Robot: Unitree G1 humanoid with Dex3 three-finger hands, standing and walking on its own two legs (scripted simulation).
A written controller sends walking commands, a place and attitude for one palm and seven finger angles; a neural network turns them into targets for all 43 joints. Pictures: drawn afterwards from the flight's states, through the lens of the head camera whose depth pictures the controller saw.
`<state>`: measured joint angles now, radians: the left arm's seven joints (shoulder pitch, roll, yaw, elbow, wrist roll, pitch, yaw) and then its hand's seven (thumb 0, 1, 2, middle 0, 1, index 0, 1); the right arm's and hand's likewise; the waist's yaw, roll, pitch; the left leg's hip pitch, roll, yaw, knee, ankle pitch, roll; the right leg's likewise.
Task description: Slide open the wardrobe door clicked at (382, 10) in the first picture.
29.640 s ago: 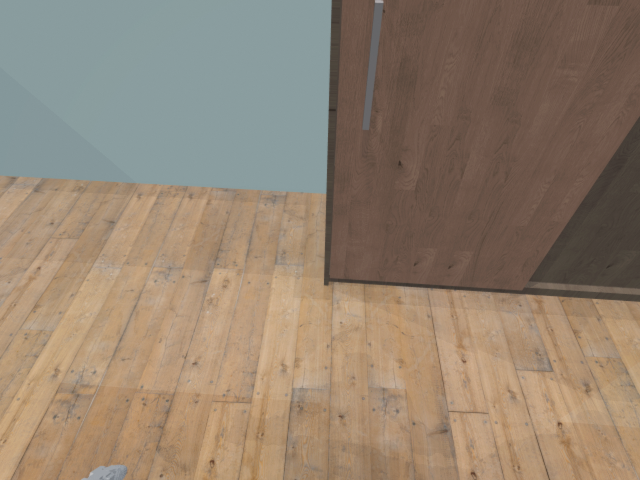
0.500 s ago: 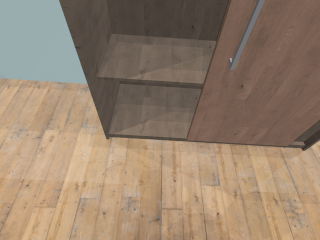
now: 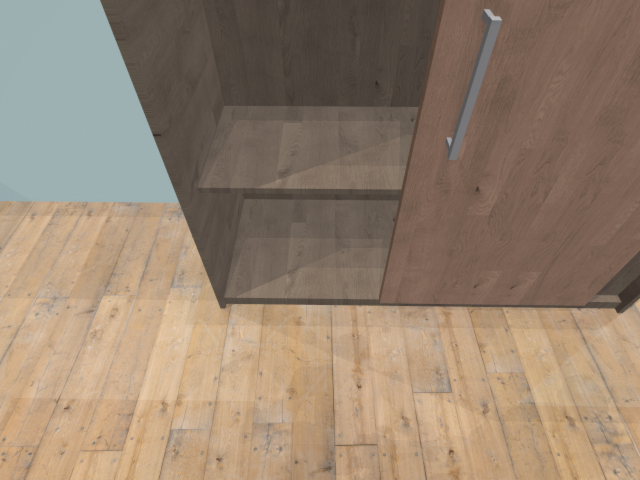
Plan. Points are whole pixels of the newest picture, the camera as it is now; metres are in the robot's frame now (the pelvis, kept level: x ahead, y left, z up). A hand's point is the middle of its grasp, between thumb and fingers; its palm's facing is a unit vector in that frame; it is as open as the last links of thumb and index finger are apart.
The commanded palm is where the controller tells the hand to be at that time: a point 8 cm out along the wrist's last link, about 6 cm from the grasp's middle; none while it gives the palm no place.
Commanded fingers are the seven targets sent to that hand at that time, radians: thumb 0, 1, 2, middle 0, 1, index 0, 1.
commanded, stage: let the arm hang, fingers relaxed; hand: left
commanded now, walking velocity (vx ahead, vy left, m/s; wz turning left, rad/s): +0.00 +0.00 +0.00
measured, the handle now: (468, 92) +0.77 -0.24 +0.10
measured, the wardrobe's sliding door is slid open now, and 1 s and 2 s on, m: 0.56 0.56 0.56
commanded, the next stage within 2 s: look to check the result in 0.16 s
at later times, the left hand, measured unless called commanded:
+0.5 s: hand out of the picture +0.09 +0.24 -0.16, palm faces -0.03 -0.95 -0.32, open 7.3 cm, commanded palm none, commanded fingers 0.00 0.90 0.90 -0.20 -0.30 -0.20 -0.30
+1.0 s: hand out of the picture +0.12 +0.23 -0.15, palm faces -0.03 -0.95 -0.32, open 7.3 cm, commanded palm none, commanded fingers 0.00 0.90 0.90 -0.20 -0.30 -0.20 -0.30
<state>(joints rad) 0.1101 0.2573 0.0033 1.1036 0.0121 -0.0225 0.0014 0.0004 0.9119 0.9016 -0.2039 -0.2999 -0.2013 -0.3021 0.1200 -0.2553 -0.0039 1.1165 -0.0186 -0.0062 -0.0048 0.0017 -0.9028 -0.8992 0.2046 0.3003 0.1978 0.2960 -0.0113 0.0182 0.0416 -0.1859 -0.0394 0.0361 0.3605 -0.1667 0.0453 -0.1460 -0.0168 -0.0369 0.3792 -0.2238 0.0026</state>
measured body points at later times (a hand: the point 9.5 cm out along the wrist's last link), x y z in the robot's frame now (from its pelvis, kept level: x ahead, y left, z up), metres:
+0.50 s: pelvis +0.02 -0.01 +0.00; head +0.05 -0.01 +0.45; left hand +0.09 +0.29 -0.13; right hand +0.09 -0.30 -0.14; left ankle +0.02 +0.09 -0.75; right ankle -0.01 -0.12 -0.75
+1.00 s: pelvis +0.03 -0.01 +0.00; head +0.06 -0.01 +0.45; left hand +0.12 +0.28 -0.13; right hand +0.12 -0.31 -0.13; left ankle +0.02 +0.09 -0.75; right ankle -0.01 -0.12 -0.75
